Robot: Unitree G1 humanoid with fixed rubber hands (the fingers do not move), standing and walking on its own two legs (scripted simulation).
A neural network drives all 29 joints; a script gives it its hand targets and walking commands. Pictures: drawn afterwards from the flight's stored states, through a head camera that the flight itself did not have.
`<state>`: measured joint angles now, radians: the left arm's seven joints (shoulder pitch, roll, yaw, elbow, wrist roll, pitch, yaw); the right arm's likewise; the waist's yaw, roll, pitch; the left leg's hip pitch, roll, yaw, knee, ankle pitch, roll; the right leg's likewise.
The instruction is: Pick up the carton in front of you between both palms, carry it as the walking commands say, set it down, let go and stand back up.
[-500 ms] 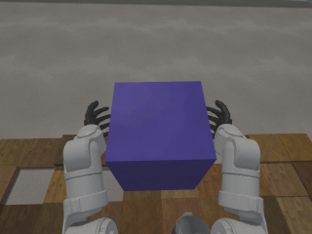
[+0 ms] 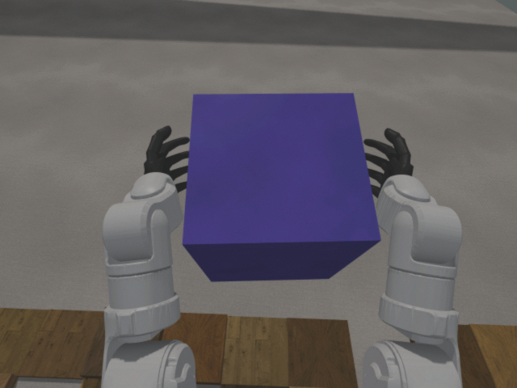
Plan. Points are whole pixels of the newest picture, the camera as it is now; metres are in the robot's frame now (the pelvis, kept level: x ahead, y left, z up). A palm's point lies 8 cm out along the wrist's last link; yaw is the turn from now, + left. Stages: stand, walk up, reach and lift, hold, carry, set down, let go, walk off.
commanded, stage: carry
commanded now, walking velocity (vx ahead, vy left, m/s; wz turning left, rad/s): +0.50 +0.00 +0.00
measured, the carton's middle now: (271, 201) +0.37 +0.01 +0.11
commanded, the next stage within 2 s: none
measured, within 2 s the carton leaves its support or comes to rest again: neither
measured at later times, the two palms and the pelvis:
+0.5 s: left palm (199, 105) +0.69 +0.17 +0.08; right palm (330, 109) +0.69 -0.13 +0.08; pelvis +0.35 +0.01 -0.03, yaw +1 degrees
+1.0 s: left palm (198, 51) +0.97 +0.21 +0.09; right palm (302, 53) +0.97 -0.09 +0.09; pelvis +0.72 +0.06 -0.02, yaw -1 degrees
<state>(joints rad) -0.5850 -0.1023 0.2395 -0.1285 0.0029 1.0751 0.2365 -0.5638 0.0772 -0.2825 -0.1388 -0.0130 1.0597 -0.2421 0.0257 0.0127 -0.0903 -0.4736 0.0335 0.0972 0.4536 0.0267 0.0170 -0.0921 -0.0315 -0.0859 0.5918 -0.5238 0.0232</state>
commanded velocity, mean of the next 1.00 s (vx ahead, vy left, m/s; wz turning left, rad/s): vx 0.50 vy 0.00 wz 0.00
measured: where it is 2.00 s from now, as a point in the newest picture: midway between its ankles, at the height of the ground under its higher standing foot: (256, 182)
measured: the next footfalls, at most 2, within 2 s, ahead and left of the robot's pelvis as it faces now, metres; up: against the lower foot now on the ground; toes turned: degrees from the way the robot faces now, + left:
right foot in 0.48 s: +0.53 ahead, -0.05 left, +0.00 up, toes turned -6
left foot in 0.94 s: +0.80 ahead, +0.15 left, -0.02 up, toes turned +10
